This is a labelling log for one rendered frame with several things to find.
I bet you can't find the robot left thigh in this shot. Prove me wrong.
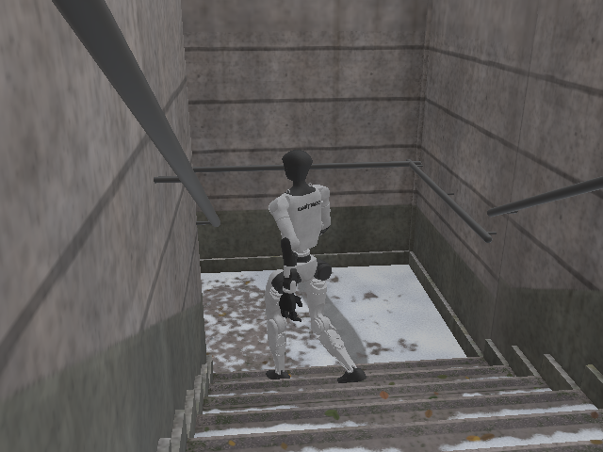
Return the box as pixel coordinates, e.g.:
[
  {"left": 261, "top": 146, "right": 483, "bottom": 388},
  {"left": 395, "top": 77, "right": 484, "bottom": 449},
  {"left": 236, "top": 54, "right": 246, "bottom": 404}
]
[{"left": 265, "top": 269, "right": 287, "bottom": 334}]

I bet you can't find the left robot hand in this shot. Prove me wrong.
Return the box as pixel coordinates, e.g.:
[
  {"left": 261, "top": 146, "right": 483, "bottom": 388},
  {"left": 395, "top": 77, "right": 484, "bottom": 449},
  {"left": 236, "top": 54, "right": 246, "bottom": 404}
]
[{"left": 279, "top": 292, "right": 302, "bottom": 322}]

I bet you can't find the robot left upper arm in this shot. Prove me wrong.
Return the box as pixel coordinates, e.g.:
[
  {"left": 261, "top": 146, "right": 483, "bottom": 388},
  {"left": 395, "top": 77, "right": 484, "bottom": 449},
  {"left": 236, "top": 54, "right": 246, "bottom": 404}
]
[{"left": 269, "top": 194, "right": 300, "bottom": 250}]

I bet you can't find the left robot forearm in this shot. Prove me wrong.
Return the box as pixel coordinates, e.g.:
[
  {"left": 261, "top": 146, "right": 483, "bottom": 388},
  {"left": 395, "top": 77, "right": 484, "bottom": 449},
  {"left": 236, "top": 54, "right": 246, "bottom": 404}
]
[{"left": 281, "top": 237, "right": 298, "bottom": 294}]

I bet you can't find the robot right upper arm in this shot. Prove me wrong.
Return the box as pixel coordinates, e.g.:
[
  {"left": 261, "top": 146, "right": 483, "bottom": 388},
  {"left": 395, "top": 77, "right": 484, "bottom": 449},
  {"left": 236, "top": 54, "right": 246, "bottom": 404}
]
[{"left": 312, "top": 185, "right": 331, "bottom": 230}]

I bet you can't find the robot left shin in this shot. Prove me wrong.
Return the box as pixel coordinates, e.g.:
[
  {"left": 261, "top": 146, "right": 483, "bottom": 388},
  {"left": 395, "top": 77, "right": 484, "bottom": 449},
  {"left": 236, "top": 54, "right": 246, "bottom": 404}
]
[{"left": 267, "top": 319, "right": 286, "bottom": 375}]

